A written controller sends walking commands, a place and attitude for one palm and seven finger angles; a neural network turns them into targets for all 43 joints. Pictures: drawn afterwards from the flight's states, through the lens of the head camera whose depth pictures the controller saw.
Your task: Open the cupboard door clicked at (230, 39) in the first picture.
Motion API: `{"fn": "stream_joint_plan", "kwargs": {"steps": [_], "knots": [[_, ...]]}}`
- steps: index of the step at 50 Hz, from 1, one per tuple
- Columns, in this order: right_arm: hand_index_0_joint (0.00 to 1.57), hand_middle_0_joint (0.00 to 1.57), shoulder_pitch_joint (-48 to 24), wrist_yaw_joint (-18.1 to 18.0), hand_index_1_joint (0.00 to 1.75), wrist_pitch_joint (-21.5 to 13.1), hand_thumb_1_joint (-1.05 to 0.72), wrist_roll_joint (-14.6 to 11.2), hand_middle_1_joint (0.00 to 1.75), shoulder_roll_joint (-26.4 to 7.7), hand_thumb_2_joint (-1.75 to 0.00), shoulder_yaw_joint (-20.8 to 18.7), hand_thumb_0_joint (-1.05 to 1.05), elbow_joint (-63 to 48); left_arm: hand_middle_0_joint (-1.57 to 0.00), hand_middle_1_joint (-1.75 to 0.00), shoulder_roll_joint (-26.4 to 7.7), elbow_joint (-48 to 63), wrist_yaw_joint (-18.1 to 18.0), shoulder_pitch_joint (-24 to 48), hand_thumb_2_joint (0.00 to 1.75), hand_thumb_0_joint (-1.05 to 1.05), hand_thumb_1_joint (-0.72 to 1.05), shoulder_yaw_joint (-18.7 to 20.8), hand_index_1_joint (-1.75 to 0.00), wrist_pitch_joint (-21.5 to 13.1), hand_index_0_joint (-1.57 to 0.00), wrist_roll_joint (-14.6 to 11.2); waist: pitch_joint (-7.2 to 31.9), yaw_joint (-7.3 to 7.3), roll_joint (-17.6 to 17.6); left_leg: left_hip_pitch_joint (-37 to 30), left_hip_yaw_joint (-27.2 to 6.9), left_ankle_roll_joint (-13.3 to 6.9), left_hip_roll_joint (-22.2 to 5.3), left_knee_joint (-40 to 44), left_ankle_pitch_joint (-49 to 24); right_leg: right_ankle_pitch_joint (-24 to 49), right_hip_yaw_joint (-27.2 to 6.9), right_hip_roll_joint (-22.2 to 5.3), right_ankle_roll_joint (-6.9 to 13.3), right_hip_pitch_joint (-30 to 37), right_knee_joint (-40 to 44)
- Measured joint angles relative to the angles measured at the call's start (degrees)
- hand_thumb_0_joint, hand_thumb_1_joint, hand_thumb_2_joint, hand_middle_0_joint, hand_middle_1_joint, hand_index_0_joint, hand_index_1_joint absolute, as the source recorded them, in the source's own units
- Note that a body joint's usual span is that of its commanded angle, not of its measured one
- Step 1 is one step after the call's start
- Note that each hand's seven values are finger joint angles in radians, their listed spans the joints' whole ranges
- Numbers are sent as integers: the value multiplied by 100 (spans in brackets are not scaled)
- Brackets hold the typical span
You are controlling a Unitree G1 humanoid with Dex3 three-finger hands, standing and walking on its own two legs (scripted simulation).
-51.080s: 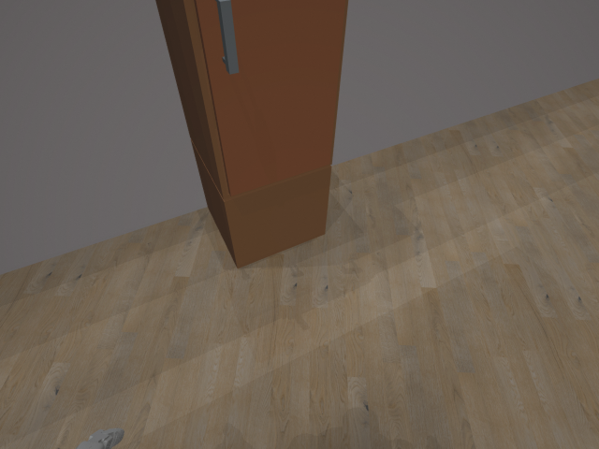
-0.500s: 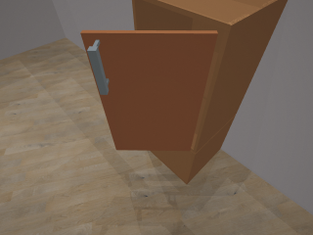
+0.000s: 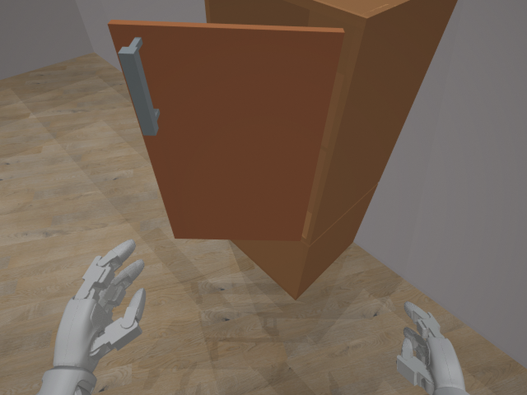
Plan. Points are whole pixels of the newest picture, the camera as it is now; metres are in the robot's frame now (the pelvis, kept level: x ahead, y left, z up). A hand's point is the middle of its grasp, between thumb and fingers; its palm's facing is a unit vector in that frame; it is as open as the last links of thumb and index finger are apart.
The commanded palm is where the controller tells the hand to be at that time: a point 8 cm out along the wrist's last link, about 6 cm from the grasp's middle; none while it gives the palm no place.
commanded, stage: raise the hand with hooked fingers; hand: left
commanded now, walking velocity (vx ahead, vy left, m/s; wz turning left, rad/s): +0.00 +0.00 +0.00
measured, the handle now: (144, 88) +0.56 +0.23 +0.19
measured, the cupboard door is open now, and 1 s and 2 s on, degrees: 45 45 45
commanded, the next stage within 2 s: move the hooked fingers beside the handle in 1.76 s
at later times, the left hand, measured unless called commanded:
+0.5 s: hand (87, 285) +0.24 +0.24 +0.08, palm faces +0.06 -1.00 -0.05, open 11.1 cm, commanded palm +0.20 +0.29 +0.09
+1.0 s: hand (29, 229) +0.27 +0.29 +0.16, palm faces +0.10 -0.99 -0.06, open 13.7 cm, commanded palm +0.24 +0.33 +0.17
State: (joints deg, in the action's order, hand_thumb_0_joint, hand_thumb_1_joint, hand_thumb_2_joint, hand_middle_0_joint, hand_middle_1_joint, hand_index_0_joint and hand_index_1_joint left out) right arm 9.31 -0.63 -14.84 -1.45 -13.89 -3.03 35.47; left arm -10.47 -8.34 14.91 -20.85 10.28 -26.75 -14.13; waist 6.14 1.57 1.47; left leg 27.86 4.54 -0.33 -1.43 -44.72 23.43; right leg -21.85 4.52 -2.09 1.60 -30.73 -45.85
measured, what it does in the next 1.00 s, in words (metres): stands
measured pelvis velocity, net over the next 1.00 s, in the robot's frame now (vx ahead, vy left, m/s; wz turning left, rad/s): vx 0.01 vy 0.02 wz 0.03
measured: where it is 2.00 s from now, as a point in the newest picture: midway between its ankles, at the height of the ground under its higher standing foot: outside the picture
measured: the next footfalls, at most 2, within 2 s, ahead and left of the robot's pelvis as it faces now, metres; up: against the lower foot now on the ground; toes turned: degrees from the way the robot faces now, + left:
none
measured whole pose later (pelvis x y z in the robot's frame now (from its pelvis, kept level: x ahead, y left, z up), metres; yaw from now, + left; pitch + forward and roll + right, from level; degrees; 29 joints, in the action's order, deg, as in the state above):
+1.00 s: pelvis +0.01 +0.02 +0.02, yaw +2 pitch +0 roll -1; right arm 12.2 -6.0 -15.7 -4.3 -14.4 4.7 33.8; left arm -23.1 -8.8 22.5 2.3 22.3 2.1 -18.3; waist 2.0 -2.8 -2.6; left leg 14.1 2.7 -1.8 -0.3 -33.2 19.1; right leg -16.1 6.4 -2.2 -0.1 -14.4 -30.8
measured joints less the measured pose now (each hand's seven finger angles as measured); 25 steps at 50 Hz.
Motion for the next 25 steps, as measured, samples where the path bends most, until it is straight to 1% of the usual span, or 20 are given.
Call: {"fn": "stream_joint_plan", "kwargs": {"steps": [1,2,3,4,6,7,9,11,12,13,14,15,17,19,21,22,23,25], "knots": [[20,20,-48,-3,30,23,-91,-24,30,-33,-90,-5,1,-177,-21,-44,-38,-76,229,-113,80,1,69,50,-44,-10,-22,-40,-13,-37,51,128,-18,19,-23,-145,51,-54,15,12,24,-121,-136],[20,20,-79,-21,30,52,-91,-41,30,-73,-90,-13,1,-340,-22,-46,-84,-131,389,-238,79,1,67,99,-45,53,-22,-81,-32,-83,91,242,-46,41,-43,-274,97,-101,40,23,47,-221,-250],[20,20,-93,-50,30,82,-91,-56,30,-117,-90,-23,1,-483,-22,-47,-133,-154,478,-368,78,1,64,153,-47,151,-22,-117,-56,-135,118,339,-84,61,-60,-386,136,-141,75,31,66,-296,-340],[20,20,-93,-83,30,98,-91,-66,30,-155,-90,-36,1,-595,-22,-49,-174,-152,503,-491,77,1,62,215,-48,237,-23,-149,-82,-191,130,420,-132,75,-76,-483,169,-173,121,40,84,-345,-404],[20,20,-61,-152,30,87,-90,-66,30,-206,-90,-57,1,-711,-23,-52,-222,-41,400,-693,75,1,57,366,-51,300,-23,-195,-133,-305,103,535,-254,95,-107,-642,225,-217,238,62,112,-373,-466],[20,20,-32,-185,30,67,-90,-57,30,-221,-90,-50,1,-717,-23,-53,-234,79,310,-749,74,1,55,437,-53,265,-23,-228,-149,-359,74,583,-325,101,-119,-712,249,-232,306,72,120,-369,-479],[20,20,20,-240,30,5,-90,-49,30,-225,-90,15,1,-626,-23,-56,-247,364,163,-730,72,2,50,540,-56,58,-23,-303,-173,-453,-1,657,-458,112,-137,-833,291,-257,433,88,132,-343,-490],[20,20,45,-277,30,-76,-90,-62,30,-205,-90,140,1,-453,-23,-59,-251,608,161,-532,70,2,45,528,-59,-189,-23,-389,-213,-499,-110,687,-565,119,-145,-924,321,-267,536,99,140,-291,-485],[20,20,51,-297,30,-107,-90,-76,30,-188,-90,220,1,-367,-23,-60,-262,678,242,-357,69,2,43,479,-60,-257,-23,-435,-248,-503,-177,684,-606,118,-145,-954,329,-266,575,101,140,-255,-475],[20,20,56,-314,30,-126,-90,-91,30,-161,-90,303,1,-286,-23,-62,-291,700,361,-141,68,2,40,415,-62,-263,-23,-452,-281,-495,-240,674,-632,115,-143,-966,329,-257,600,102,138,-223,-459],[20,20,65,-328,30,-128,-90,-105,30,-118,-90,383,1,-211,-23,-63,-344,676,503,92,67,2,38,350,-63,-197,-23,-444,-301,-474,-292,661,-638,112,-140,-954,319,-241,606,101,134,-202,-434],[20,20,80,-344,30,-112,-90,-119,30,-62,-90,459,1,-149,-23,-65,-426,608,653,322,67,1,36,297,-65,-58,-23,-416,-307,-440,-332,642,-624,110,-139,-917,298,-217,593,102,128,-190,-398],[20,21,138,-374,30,-37,-90,-144,30,64,-90,589,1,-74,-24,-68,-650,377,933,726,64,1,31,255,-68,410,-24,-365,-318,-339,-376,552,-546,103,-140,-769,233,-147,519,108,113,-150,-289],[20,21,249,-389,30,65,-90,-156,30,168,-90,671,1,-77,-24,-71,-855,141,1083,944,62,1,26,332,-71,1003,-25,-404,-323,-203,-399,401,-428,88,-140,-548,154,-61,408,117,89,-75,-131],[20,21,414,-387,30,136,-90,-155,30,223,-90,692,1,-115,-25,-74,-936,60,1027,931,60,1,22,538,-74,1480,-25,-547,-299,-73,-406,227,-304,64,-136,-300,77,24,291,126,55,23,50],[20,21,512,-379,30,148,-90,-149,30,229,-90,678,1,-135,-25,-75,-930,90,940,868,59,1,19,673,-75,1625,-26,-635,-287,-33,-404,136,-250,52,-134,-184,44,62,240,131,41,82,138],[20,21,617,-366,30,143,-90,-143,30,220,-90,653,1,-150,-25,-77,-906,167,827,784,58,1,17,809,-77,1699,-26,-705,-272,-14,-397,50,-206,42,-130,-80,17,93,198,134,29,142,220],[20,21,819,-331,30,97,-90,-133,30,167,-90,580,1,-146,-26,-80,-830,394,585,597,56,1,13,1032,-80,1658,-26,-783,-230,-29,-381,-90,-147,23,-116,87,-20,139,143,133,6,254,362]]}}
